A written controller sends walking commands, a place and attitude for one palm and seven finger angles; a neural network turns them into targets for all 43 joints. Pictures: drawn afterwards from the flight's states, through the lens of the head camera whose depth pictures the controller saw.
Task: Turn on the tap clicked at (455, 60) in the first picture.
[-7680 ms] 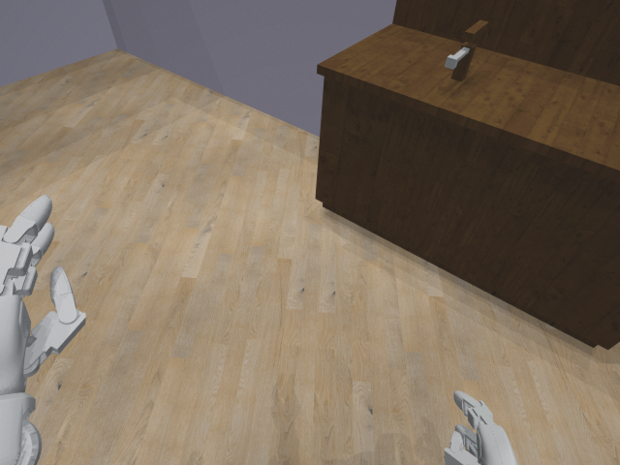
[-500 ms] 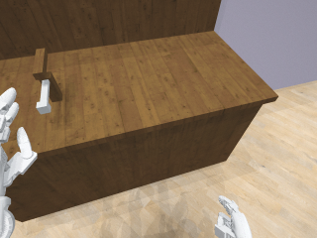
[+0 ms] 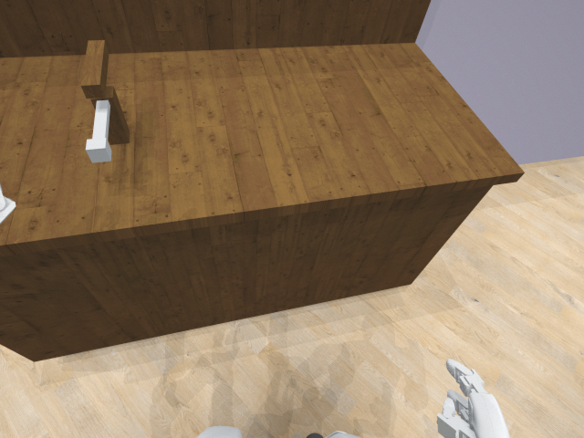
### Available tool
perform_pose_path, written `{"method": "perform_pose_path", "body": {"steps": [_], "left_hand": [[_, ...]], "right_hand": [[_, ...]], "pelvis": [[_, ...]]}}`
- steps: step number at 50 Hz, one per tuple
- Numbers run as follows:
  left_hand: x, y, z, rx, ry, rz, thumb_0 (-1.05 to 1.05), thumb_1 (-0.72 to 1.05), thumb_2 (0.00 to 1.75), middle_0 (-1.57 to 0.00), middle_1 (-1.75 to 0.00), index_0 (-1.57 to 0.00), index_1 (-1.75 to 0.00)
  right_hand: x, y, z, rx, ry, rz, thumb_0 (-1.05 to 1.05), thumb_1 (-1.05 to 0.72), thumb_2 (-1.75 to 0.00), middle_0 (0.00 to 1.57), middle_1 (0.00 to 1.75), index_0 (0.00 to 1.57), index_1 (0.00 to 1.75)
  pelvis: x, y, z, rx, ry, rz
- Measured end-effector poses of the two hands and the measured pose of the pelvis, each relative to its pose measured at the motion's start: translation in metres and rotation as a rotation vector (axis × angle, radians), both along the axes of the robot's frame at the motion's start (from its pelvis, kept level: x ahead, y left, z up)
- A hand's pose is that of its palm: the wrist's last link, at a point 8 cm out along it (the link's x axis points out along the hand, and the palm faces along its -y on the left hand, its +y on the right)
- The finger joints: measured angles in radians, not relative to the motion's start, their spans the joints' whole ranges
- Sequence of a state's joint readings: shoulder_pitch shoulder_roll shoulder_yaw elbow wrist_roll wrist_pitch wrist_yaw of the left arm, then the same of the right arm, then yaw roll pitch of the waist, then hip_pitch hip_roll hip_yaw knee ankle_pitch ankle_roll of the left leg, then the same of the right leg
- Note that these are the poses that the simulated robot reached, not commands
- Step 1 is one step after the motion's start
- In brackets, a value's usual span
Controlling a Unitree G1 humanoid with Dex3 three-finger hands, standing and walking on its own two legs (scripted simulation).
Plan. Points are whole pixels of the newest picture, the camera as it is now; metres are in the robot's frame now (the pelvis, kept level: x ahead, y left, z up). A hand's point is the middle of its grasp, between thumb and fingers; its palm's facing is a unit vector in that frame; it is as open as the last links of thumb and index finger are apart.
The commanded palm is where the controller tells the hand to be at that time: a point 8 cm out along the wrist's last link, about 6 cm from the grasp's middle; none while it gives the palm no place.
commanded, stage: come to a stop and stand still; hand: left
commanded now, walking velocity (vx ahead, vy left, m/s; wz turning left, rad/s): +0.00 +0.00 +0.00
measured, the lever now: (99, 150) +0.47 +0.37 +0.05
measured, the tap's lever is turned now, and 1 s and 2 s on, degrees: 0 0 0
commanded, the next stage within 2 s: look again from close up in 0.40 s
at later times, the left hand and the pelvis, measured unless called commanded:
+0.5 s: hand (13, 257) +0.21 +0.28 +0.19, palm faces +0.44 -0.85 -0.29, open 7.4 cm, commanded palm +0.15 +0.32 +0.18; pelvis -0.02 +0.04 +0.01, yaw -1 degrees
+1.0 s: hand (53, 240) +0.24 +0.27 +0.17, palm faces +0.39 -0.84 -0.37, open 7.4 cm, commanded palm +0.18 +0.31 +0.18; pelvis +0.02 +0.03 +0.01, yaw +0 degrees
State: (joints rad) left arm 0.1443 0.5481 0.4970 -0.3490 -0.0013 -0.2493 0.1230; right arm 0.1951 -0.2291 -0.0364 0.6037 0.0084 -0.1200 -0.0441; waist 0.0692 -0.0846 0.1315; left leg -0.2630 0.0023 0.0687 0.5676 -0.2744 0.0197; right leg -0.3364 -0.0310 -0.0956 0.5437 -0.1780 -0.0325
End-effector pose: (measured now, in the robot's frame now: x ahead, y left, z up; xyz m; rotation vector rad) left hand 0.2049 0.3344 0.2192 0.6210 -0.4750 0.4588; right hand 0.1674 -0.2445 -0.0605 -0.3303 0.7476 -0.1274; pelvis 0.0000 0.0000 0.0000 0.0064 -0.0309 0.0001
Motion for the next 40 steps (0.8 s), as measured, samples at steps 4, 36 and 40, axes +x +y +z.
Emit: {"method": "perform_pose_path", "body": {"steps": [4,36,40], "left_hand": [[-0.004,0.005,-0.006,-0.117,-0.010,-0.025,0.02,0.89,0.90,-0.20,-0.31,-0.21,-0.30],[-0.015,-0.010,-0.046,-0.202,0.211,-0.083,0.02,0.89,0.89,-0.21,-0.31,-0.21,-0.30],[-0.012,-0.015,-0.035,-0.196,0.170,-0.084,0.02,0.89,0.89,-0.21,-0.31,-0.21,-0.30]], "right_hand": [[-0.017,0.027,0.000,0.096,-0.074,0.002,0.01,-0.91,-0.90,0.20,0.30,0.19,0.30],[0.002,0.056,0.018,0.084,-0.114,0.045,0.01,-0.90,-0.90,0.20,0.30,0.20,0.30],[0.010,0.054,0.013,0.080,-0.082,0.058,0.01,-0.90,-0.90,0.20,0.30,0.20,0.30]], "pelvis": [[-0.010,0.022,0.001,-0.005,-0.019,-0.028],[0.002,0.033,0.012,-0.014,0.013,-0.015],[0.010,0.030,0.012,-0.018,0.019,-0.005]]}}
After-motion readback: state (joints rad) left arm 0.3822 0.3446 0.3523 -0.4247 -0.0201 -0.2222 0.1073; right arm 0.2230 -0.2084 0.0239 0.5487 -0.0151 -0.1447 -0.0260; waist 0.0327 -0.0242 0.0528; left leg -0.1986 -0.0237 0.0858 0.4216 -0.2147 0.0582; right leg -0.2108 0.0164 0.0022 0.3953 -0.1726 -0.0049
